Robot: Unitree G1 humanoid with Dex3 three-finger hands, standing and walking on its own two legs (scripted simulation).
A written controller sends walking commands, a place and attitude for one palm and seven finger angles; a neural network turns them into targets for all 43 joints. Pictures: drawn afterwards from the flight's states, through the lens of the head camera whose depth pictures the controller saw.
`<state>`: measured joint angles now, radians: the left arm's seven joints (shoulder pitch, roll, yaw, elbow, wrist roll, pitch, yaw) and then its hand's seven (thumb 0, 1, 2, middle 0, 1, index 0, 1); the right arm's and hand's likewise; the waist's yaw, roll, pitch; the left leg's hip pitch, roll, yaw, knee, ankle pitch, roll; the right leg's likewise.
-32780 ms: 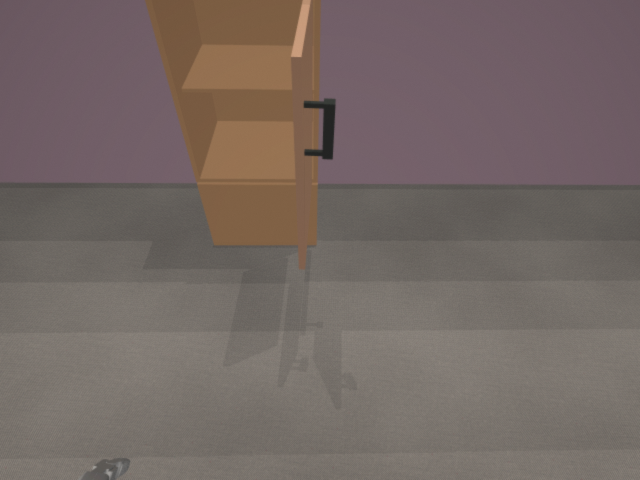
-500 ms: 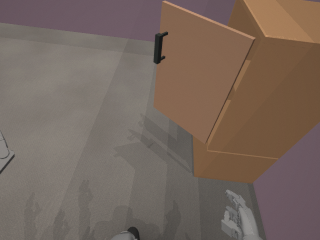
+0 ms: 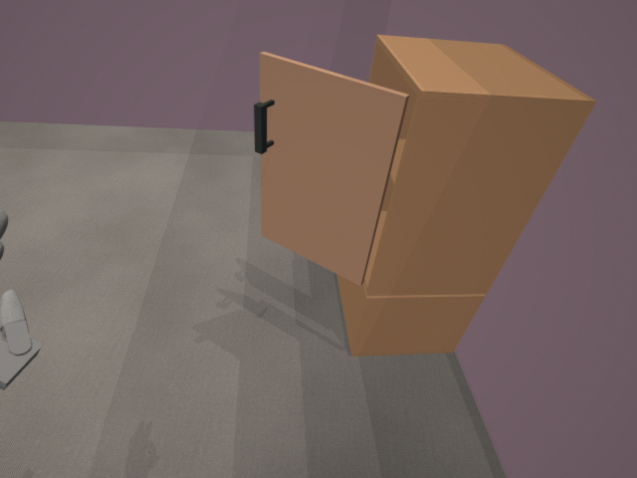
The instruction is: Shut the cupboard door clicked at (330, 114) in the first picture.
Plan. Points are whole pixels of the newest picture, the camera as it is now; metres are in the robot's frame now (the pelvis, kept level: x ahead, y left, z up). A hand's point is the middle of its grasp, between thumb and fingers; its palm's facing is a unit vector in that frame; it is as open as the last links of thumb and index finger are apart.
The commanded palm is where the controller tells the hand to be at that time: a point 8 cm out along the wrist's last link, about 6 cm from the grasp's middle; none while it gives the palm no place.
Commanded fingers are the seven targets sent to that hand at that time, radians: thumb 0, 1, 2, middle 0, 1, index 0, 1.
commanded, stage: stop stepping back and stand still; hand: left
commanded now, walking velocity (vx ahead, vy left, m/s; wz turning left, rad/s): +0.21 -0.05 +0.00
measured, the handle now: (265, 126) +0.95 +0.21 +0.02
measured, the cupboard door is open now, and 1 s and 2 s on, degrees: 53 53 53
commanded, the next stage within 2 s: let the arm hang, fingers relaxed in 1.04 s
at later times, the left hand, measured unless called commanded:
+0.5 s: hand out of the picture +0.14 +0.29 +0.17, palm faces +0.56 -0.71 -0.44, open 7.4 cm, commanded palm +0.09 +0.31 +0.18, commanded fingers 0.00 0.90 0.90 -0.20 -0.30 -0.20 -0.30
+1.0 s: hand (10, 333) +0.19 +0.31 +0.16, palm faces +0.44 -0.75 -0.49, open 7.4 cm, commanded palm +0.12 +0.34 +0.18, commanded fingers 0.00 0.90 0.90 -0.20 -0.30 -0.20 -0.30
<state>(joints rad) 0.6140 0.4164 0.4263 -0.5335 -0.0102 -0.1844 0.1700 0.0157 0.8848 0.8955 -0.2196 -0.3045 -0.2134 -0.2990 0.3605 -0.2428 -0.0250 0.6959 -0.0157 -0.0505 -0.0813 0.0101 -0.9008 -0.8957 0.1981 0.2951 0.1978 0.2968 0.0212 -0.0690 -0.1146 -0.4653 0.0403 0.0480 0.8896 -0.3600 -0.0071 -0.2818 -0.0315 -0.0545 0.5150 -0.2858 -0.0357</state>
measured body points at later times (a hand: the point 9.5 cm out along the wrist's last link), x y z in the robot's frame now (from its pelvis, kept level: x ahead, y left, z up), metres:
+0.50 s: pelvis -0.03 +0.00 +0.00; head -0.06 -0.01 +0.45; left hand +0.10 +0.32 +0.19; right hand +0.12 -0.23 -0.11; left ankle -0.01 +0.13 -0.68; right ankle -0.04 -0.09 -0.74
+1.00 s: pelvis +0.00 +0.04 +0.00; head +0.01 +0.05 +0.45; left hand +0.16 +0.35 +0.19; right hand +0.17 -0.17 -0.09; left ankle +0.01 +0.13 -0.74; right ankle -0.04 -0.09 -0.74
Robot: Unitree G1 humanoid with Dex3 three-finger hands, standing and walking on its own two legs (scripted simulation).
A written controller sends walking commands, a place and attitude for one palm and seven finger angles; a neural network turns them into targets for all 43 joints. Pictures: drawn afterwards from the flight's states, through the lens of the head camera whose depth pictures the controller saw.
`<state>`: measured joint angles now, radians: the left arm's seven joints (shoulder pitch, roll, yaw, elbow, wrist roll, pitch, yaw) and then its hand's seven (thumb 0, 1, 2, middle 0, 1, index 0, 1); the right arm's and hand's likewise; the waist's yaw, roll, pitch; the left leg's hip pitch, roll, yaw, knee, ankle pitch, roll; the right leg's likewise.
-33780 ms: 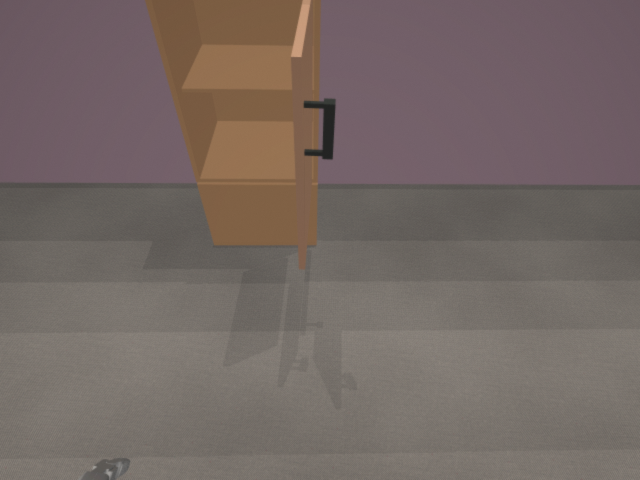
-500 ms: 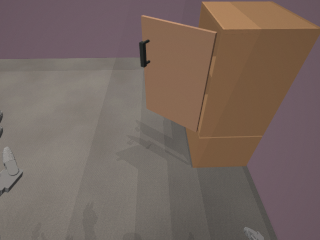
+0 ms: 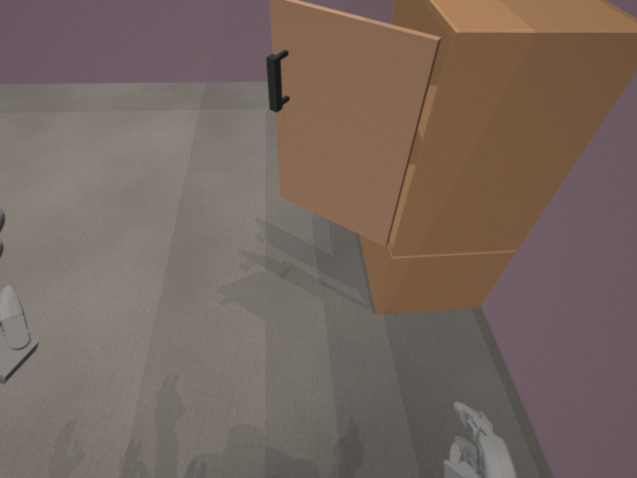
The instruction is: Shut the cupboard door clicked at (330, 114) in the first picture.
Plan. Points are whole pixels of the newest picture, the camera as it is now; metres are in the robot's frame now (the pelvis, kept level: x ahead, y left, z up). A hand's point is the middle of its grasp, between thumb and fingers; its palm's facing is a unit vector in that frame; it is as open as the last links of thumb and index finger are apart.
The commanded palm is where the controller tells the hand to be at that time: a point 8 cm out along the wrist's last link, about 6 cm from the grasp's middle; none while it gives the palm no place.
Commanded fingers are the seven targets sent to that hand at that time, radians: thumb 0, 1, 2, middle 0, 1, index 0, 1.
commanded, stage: stop stepping back and stand still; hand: left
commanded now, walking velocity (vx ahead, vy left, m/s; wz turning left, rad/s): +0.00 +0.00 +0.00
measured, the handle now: (279, 80) +0.96 +0.14 +0.02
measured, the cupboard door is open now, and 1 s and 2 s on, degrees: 53 53 53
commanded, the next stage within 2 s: let the arm hang, fingers relaxed in 0.04 s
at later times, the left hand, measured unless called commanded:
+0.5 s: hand out of the picture +0.01 +0.17 -0.17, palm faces +0.02 -0.98 -0.17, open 7.0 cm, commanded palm none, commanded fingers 0.00 0.90 0.90 -0.20 -0.30 -0.20 -0.30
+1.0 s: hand out of the picture -0.03 +0.20 -0.16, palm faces +0.03 -0.97 -0.25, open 7.4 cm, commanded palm none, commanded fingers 0.00 0.90 0.90 -0.20 -0.30 -0.20 -0.30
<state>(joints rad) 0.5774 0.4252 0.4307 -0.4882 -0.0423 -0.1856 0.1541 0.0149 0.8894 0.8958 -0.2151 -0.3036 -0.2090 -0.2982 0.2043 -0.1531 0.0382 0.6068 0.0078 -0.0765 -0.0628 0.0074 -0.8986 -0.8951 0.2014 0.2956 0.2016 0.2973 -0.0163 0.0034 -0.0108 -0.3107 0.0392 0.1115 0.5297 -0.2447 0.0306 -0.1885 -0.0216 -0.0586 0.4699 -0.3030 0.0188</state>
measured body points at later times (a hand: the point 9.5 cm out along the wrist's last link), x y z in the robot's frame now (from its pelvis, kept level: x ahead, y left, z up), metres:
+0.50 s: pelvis -0.04 -0.01 +0.00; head -0.03 +0.01 +0.44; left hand +0.01 +0.22 -0.16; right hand +0.00 -0.27 -0.14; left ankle +0.02 +0.09 -0.74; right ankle -0.04 -0.13 -0.74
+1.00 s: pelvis -0.03 +0.00 +0.01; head -0.04 -0.01 +0.46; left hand -0.03 +0.25 -0.14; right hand -0.01 -0.23 -0.16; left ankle +0.02 +0.09 -0.74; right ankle -0.04 -0.13 -0.74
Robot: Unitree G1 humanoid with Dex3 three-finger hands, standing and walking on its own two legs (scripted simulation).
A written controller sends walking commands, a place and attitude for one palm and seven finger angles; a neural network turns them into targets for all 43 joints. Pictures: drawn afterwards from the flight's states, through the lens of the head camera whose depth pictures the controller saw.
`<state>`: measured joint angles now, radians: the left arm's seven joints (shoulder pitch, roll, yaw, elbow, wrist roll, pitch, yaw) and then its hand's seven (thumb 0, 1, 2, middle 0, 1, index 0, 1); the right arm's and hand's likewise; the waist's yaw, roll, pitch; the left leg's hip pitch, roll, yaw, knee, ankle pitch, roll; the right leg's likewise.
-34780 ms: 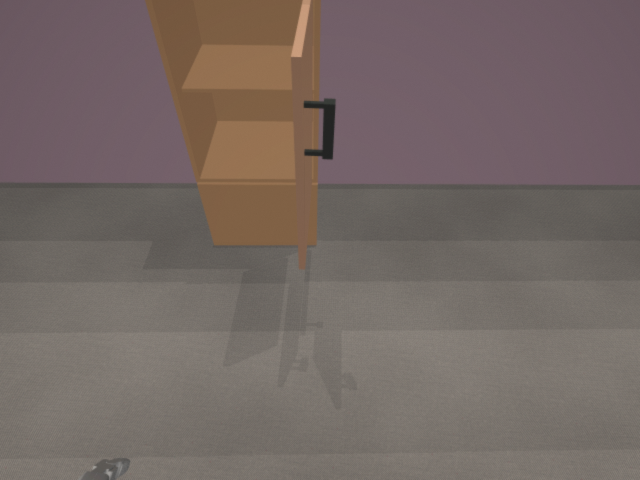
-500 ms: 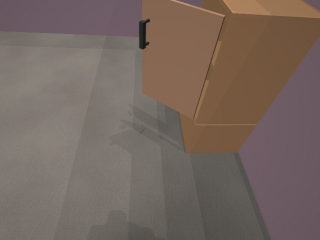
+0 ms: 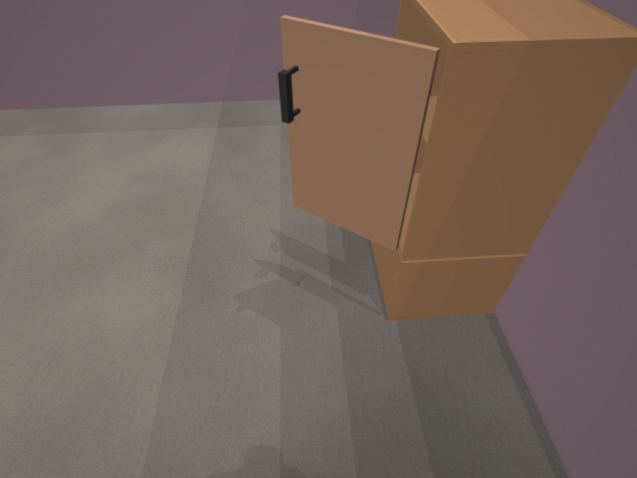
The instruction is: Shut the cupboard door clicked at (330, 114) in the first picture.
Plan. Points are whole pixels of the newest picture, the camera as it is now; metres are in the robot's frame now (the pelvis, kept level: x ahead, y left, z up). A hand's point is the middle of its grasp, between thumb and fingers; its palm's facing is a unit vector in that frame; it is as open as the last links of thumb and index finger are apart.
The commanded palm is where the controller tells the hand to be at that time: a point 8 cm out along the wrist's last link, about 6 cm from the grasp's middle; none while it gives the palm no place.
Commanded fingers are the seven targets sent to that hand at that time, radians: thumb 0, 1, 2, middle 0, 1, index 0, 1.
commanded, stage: let the arm hang, fingers relaxed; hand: left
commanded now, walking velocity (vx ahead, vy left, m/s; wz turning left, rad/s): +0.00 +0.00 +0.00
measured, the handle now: (291, 94) +1.00 +0.12 +0.02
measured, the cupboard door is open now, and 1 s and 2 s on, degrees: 53 53 53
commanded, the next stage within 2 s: look to check the result in 0.24 s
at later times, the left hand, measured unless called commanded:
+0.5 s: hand out of the picture +0.02 +0.19 -0.17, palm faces +0.01 -0.97 -0.24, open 7.4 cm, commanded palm none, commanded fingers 0.00 0.90 0.90 -0.20 -0.30 -0.20 -0.30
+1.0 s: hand out of the picture +0.06 +0.20 -0.16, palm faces +0.01 -0.96 -0.27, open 7.4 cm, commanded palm none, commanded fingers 0.00 0.90 0.90 -0.20 -0.30 -0.20 -0.30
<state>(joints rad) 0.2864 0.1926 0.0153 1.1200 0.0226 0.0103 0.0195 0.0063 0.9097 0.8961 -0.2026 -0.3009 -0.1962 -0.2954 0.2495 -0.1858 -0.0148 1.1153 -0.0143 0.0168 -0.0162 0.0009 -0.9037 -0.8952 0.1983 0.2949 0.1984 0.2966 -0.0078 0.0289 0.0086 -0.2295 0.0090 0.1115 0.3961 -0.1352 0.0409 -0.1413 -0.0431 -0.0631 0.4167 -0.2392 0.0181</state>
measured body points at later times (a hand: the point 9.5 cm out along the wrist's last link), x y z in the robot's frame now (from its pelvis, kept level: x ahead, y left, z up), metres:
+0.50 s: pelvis +0.02 -0.01 +0.00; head +0.03 -0.01 +0.45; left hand +0.02 +0.24 -0.15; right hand +0.02 -0.25 -0.16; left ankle +0.05 +0.09 -0.74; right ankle -0.01 -0.13 -0.74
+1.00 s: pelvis +0.03 -0.02 +0.00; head +0.04 -0.02 +0.45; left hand +0.06 +0.25 -0.14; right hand +0.08 -0.28 -0.15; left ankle +0.05 +0.09 -0.74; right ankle -0.01 -0.13 -0.74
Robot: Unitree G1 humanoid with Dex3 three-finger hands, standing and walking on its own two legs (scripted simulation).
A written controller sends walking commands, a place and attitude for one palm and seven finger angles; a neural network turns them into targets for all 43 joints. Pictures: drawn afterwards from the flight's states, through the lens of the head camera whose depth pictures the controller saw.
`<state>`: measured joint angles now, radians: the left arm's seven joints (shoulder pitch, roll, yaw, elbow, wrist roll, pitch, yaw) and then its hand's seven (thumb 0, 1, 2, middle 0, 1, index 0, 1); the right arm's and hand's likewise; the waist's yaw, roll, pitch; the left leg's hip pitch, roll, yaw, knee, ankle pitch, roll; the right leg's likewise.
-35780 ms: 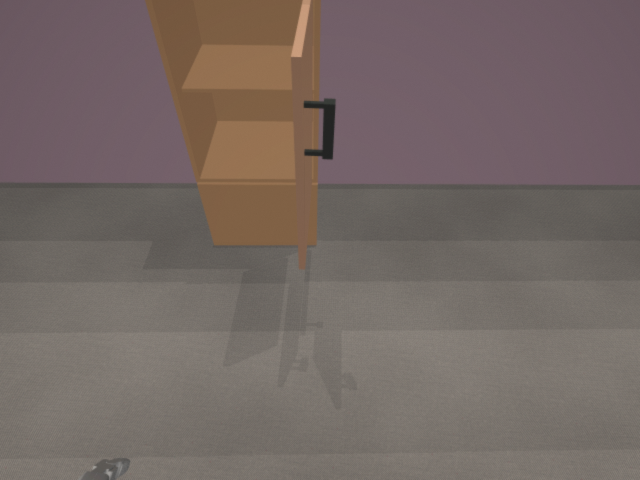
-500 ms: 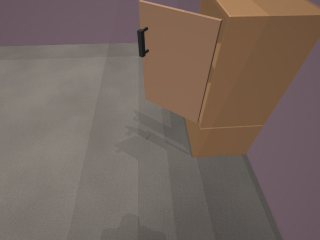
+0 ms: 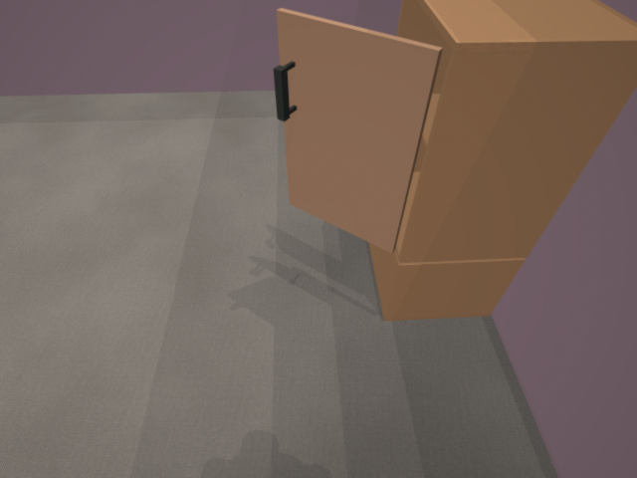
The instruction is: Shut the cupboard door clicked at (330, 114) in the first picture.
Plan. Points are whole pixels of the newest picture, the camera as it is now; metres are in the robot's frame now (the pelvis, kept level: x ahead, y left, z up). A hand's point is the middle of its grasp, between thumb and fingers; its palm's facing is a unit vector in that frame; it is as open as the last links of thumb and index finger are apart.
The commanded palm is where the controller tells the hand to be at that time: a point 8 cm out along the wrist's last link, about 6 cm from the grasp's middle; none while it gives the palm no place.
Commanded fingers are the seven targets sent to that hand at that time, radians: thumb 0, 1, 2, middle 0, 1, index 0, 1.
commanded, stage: walk to a spot facing it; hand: left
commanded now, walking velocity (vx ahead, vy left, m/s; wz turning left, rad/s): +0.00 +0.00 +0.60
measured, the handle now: (287, 91) +0.96 +0.13 +0.01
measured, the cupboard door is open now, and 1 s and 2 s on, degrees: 53 53 53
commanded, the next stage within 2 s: none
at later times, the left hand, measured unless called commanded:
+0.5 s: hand out of the picture +0.01 +0.25 -0.19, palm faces +0.25 -0.94 -0.23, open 7.4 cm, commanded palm none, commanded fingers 0.00 0.90 0.90 -0.20 -0.30 -0.20 -0.30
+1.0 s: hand out of the picture -0.04 +0.20 -0.16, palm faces +0.54 -0.79 -0.28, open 7.4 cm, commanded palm none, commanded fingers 0.00 0.90 0.90 -0.20 -0.30 -0.20 -0.30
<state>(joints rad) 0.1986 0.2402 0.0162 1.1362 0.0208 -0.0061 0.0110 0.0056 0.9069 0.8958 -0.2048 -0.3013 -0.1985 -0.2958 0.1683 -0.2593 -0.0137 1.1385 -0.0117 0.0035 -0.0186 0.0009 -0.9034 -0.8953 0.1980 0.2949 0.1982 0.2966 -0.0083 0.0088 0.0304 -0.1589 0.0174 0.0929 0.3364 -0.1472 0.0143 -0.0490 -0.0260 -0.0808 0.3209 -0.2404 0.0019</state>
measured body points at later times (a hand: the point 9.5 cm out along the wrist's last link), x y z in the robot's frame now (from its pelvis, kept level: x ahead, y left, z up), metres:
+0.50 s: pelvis -0.01 +0.03 -0.02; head +0.04 +0.06 +0.43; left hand -0.01 +0.30 -0.17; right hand +0.08 -0.20 -0.16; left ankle +0.01 +0.12 -0.75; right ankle -0.02 -0.12 -0.67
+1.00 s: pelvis +0.01 -0.01 -0.01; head +0.06 +0.01 +0.44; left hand -0.07 +0.24 -0.14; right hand +0.21 -0.20 -0.16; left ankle -0.07 +0.10 -0.68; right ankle +0.04 -0.13 -0.75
